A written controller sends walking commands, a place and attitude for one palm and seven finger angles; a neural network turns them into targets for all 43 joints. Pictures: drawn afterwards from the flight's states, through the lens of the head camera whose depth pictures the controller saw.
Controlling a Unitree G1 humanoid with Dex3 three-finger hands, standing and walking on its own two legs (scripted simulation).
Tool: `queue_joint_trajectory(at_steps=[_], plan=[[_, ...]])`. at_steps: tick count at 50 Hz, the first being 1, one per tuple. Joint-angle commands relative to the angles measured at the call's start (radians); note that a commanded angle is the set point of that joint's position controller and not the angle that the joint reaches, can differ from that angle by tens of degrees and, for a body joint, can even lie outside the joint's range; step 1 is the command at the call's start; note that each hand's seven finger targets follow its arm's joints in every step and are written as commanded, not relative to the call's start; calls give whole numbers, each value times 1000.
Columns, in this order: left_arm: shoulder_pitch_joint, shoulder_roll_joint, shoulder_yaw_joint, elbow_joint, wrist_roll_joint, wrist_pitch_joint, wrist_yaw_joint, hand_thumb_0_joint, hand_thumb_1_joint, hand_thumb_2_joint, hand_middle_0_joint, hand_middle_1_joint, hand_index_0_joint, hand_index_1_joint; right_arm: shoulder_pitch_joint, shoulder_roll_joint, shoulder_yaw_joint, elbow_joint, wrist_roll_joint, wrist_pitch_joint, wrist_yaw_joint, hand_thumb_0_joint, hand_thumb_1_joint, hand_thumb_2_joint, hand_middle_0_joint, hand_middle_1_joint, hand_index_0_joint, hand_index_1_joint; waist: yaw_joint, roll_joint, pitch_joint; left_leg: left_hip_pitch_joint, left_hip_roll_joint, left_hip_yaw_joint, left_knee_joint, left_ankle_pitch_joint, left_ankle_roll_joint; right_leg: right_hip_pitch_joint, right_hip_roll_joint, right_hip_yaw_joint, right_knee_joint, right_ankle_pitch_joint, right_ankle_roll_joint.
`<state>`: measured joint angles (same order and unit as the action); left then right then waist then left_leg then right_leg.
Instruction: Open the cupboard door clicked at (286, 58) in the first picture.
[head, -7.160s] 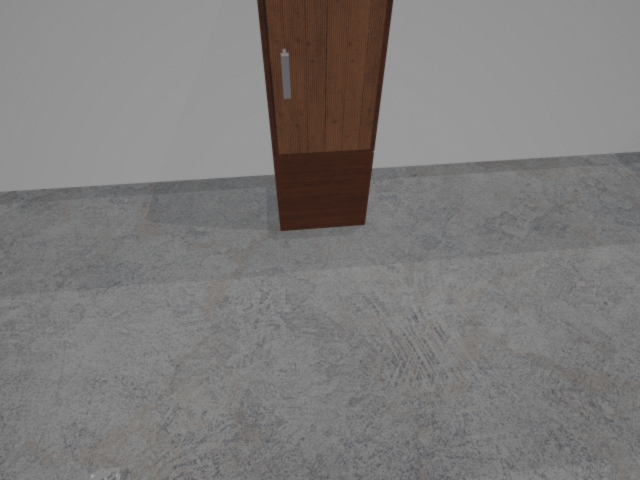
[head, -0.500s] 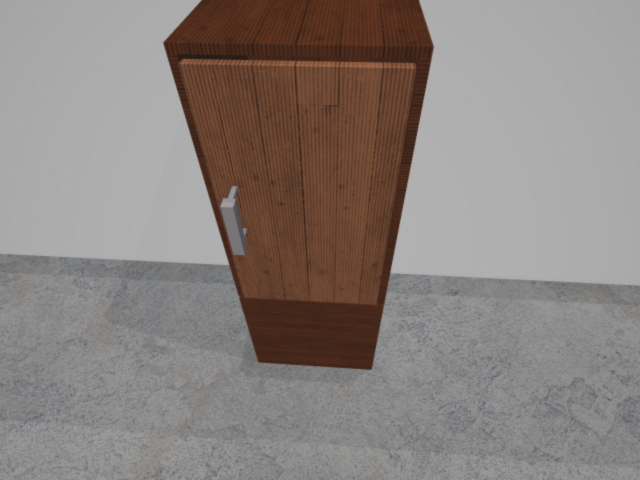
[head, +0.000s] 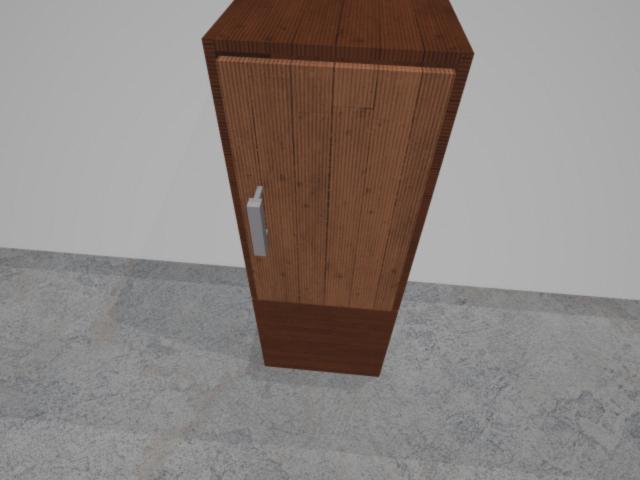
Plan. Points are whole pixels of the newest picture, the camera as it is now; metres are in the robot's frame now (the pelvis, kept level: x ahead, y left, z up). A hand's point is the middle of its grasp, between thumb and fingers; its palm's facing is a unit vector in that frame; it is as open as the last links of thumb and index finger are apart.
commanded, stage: look again from close up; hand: left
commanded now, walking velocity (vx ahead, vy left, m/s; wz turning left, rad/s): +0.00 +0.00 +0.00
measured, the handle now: (260, 221) +0.57 +0.16 -0.04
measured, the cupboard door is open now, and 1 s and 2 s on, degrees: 0 0 0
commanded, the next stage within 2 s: raise the hand with hooked fingers in 0.18 s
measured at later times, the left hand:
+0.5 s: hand (165, 427) +0.19 +0.20 -0.02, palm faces +0.20 -0.98 -0.09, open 7.7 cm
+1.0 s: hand (155, 446) +0.17 +0.22 -0.05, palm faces -0.06 -1.00 -0.04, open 10.4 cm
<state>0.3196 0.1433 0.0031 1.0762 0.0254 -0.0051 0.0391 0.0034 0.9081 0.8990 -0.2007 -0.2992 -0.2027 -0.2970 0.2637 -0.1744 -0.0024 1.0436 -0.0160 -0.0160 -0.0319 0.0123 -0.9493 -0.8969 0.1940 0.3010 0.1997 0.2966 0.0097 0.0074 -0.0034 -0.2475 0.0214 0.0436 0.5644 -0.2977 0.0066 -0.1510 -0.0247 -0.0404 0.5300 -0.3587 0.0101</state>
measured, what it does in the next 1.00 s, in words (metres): lowers itself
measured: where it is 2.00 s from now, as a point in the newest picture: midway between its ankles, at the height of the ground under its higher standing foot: outside the picture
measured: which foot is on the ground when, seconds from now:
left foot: down 0.00-1.00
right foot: down 0.00-1.00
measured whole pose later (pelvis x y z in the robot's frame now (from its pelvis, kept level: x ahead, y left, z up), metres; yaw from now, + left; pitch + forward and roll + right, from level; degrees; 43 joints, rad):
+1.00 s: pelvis -0.06 -0.02 -0.10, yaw +0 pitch +15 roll -4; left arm 0.24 0.33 0.33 0.17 -0.36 -0.35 -0.50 0.01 0.26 0.63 -0.25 -0.71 -0.25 -0.71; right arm 0.22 -0.20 0.02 0.60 0.03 -0.24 -0.07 0.01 -0.90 -0.90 0.20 0.30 0.21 0.30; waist 0.00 0.03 -0.14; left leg -1.02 0.08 -0.05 1.23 -0.48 -0.02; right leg -0.89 0.01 -0.11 1.20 -0.56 -0.03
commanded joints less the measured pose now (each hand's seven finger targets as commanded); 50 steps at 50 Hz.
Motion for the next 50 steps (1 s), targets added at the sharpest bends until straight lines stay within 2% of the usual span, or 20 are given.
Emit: queue_joint_trajectory(at_steps=[1, 13, 14, 15, 16, 17, 18, 19, 20, 21, 23, 26, 28, 30, 32, 35, 37, 42, 47, 50], plan=[[54, 107, 10, -40, -6, -9, 3, 0, 900, 900, -200, -300, -200, -300, 43, -99, -9, -42, 1, -17, 0, 0, -900, -900, 200, 300, 200, 300, -1, 17, 91, -24, 89, -117, -172, 150, 51, -76, -46, 53, -93, 102, -39], [22, 157, 10, -38, -8, -10, -4, 0, 900, 900, -200, -300, -200, -300, 25, -124, -6, -14, 5, -23, 3, 0, -900, -900, 200, 300, 200, 300, 5, -7, 45, 15, 82, -103, -181, 213, 48, -41, -72, 58, -114, 158, -33], [80, 143, 1, -18, 0, -27, 36, 0, 900, 900, -200, -300, -200, -300, -42, -140, -8, -74, 14, -20, 11, 0, -900, -900, 200, 300, 200, 300, 23, -56, 112, -28, 90, -74, 13, 335, 13, -99, -118, 126, -159, 445, -23], [-666, 452, 235, -1542, -185, -236, 34, 0, 877, 890, -202, -315, -202, -315, 17, -283, -56, -373, 57, -166, -30, 0, -900, -900, 200, 300, 200, 300, -119, 128, -409, 280, -5, -64, -94, 458, 19, -53, -13, -11, -33, 486, -46], [-162, 366, 194, -1297, -111, -196, 57, 0, 853, 880, -203, -330, -203, -330, -65, -195, -21, -331, 50, -259, -66, 0, -900, -900, 200, 300, 200, 300, 4, 246, -416, 397, 54, -77, -104, 596, 21, -123, 18, -31, 60, 275, -49], [84, 126, 65, -1149, -149, -77, 73, 0, 830, 870, -205, -345, -205, -345, -77, -144, -33, -313, 66, -289, -57, 0, -900, -900, 200, 300, 200, 300, -34, 229, -281, 243, 31, -84, -122, 530, -23, -203, 22, -71, 99, 109, -33], [68, 26, 44, -1082, -179, -74, 56, 0, 807, 860, -207, -360, -207, -360, -35, -148, -46, -292, 66, -293, -52, 0, -900, -900, 200, 300, 200, 300, -53, 121, -119, 138, 25, -83, -97, 448, -12, -250, 21, -69, 69, 100, -23], [-31, 98, 105, -1088, -182, -124, 37, 0, 783, 850, -208, -375, -208, -375, -58, -185, -64, -340, 50, -296, -46, 0, -900, -900, 200, 300, 200, 300, -73, 62, -8, 21, 7, -98, -44, 278, -8, -314, 26, -80, 42, 93, -23], [-8, 134, 166, -1007, -180, -184, 6, 0, 760, 840, -210, -390, -210, -390, -58, -205, -77, -356, 32, -290, -43, 0, -900, -900, 200, 300, 200, 300, -77, -35, -6, -76, -9, -90, 14, 162, -3, -370, 28, -92, 43, 96, -22], [79, 115, 201, -898, -192, -254, -42, 0, 737, 830, -212, -405, -212, -405, -67, -199, -82, -380, 22, -284, -38, 0, -900, -900, 200, 300, 200, 300, -50, -124, -5, -176, -14, -85, 72, 116, -6, -429, 37, -106, 96, 62, -24], [239, 75, 226, -772, -226, -402, -172, 0, 690, 810, -215, -435, -215, -435, -107, -186, -100, -440, 18, -284, -13, 0, -900, -900, 200, 300, 200, 300, 22, -206, -78, -306, -20, -62, 190, 104, -18, -501, 44, -100, 227, 37, -34], [221, 143, 292, -793, -288, -619, -384, 0, 620, 780, -220, -480, -220, -480, -159, -191, -116, -529, 25, -299, 18, 0, -900, -900, 200, 300, 200, 300, 53, -118, -202, -465, -35, -37, 359, 55, -18, -581, 34, -32, 376, 24, -44], [138, 241, 359, -833, -338, -674, -516, 0, 573, 760, -223, -510, -223, -510, -160, -207, -119, -595, 38, -304, 31, 0, -900, -900, 200, 300, 200, 300, 52, -23, -275, -524, -38, -33, 441, 33, -11, -596, 20, 30, 429, -1, -51], [71, 272, 394, -888, -400, -628, -563, 0, 527, 740, -227, -540, -227, -540, -168, -207, -112, -656, 54, -298, 10, 0, -900, -900, 200, 300, 200, 300, 45, -40, -300, -596, -42, -13, 491, -62, 3, -600, 6, 118, 381, -163, -32], [-67, 315, 414, -1039, -441, -589, -564, 0, 480, 720, -230, -570, -230, -570, -136, -211, -100, -684, 54, -291, -11, 0, -900, -900, 200, 300, 200, 300, 25, 8, -332, -596, -29, -31, 518, -96, 12, -635, 24, 125, 390, -241, -29], [-169, 308, 374, -1206, -429, -577, -525, 0, 410, 690, -235, -615, -235, -615, -96, -202, -87, -670, 53, -291, -38, 0, -900, -900, 200, 300, 200, 300, -20, 70, -338, -569, -8, -46, 549, -87, 27, -673, 34, 131, 387, -221, -27], [-232, 330, 359, -1254, -407, -572, -504, 0, 363, 670, -238, -645, -238, -645, -78, -206, -79, -643, 45, -295, -55, 0, -900, -900, 200, 300, 200, 300, -49, 67, -335, -579, 1, -62, 575, -68, 33, -706, 49, 118, 416, -174, -29], [-172, 346, 366, -1145, -397, -484, -531, 0, 247, 620, -247, -720, -247, -720, -82, -212, -66, -599, 51, -300, -67, 0, -900, -900, 200, 300, 200, 300, -38, 106, -330, -578, 3, -80, 561, -30, 31, -698, 54, 91, 421, -107, -32], [-81, 387, 463, -1071, -431, -395, -538, 0, 130, 570, -255, -795, -255, -795, -97, -198, -64, -608, 53, -284, -59, 0, -900, -900, 200, 300, 200, 300, 15, 58, -392, -567, -1, -83, 522, 29, 26, -609, 47, 70, 419, -49, -28], [-72, 355, 450, -1086, -436, -406, -514, 0, 60, 540, -260, -840, -260, -840, -93, -193, -65, -614, 53, -281, -47, 0, -900, -900, 200, 300, 200, 300, 10, 34, -385, -548, -3, -84, 488, 17, 24, -624, 46, 44, 415, -63, -21]])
